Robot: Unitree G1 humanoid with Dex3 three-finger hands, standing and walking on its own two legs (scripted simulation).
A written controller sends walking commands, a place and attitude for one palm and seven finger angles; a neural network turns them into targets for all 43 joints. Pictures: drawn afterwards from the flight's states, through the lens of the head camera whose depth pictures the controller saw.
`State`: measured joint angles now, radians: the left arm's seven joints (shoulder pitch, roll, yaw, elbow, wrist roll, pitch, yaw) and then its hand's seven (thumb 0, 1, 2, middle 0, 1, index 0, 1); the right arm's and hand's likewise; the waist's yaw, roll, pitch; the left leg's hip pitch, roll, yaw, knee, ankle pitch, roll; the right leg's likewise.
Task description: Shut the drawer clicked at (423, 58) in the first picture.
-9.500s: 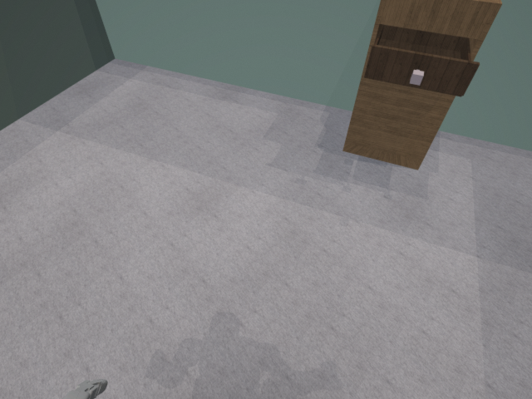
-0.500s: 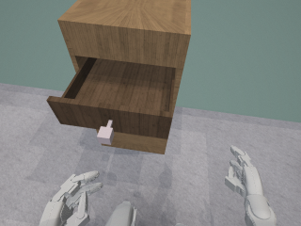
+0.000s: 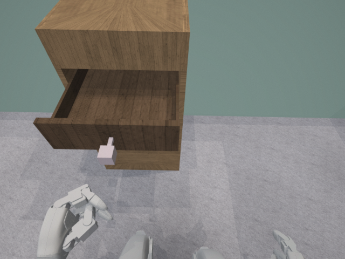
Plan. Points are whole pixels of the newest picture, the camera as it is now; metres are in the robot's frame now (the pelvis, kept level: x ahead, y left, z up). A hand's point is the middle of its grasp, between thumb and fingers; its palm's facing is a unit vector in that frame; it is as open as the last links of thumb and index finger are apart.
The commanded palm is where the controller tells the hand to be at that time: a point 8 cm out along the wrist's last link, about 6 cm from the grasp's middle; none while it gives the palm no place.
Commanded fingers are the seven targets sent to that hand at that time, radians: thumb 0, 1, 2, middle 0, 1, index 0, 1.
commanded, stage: raise the hand and make a fist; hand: left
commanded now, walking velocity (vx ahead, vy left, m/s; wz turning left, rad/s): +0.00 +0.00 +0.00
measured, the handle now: (108, 149) +0.41 +0.19 -0.02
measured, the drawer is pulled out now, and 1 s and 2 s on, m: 0.23 0.23 0.23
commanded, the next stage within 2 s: bring the fist close to the handle in 0.94 s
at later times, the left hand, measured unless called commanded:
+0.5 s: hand (92, 213) +0.21 +0.16 +0.07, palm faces -0.03 -1.00 +0.02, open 3.3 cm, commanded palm +0.19 +0.21 +0.08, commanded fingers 0.00 0.90 0.90 -1.40 -1.60 -1.40 -1.60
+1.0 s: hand (97, 211) +0.21 +0.15 +0.07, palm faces -0.03 -1.00 -0.01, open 3.3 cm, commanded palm +0.19 +0.21 +0.08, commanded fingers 0.00 0.90 0.90 -1.40 -1.60 -1.40 -1.60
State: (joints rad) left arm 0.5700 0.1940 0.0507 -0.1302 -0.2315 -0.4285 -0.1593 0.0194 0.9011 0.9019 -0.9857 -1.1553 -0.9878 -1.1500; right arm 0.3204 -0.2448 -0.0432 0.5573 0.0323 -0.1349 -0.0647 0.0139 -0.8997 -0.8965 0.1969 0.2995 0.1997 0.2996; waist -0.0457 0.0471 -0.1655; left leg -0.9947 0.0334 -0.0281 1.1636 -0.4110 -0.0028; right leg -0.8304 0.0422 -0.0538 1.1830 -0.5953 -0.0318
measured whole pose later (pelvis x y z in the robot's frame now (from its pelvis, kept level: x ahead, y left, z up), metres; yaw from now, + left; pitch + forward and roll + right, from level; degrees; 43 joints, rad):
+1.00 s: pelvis +0.02 +0.02 +0.01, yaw +0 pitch +14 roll -3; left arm 0.59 0.18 -0.06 -0.26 -0.15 -0.36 -0.05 0.02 0.90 0.90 -1.40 -1.60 -1.40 -1.60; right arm 0.26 -0.22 0.01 0.41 0.02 -0.05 -0.01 0.01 -0.90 -0.90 0.20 0.30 0.20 0.30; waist -0.03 0.04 -0.16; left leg -0.96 0.02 -0.03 1.16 -0.44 0.02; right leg -0.77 0.03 -0.05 1.14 -0.61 -0.01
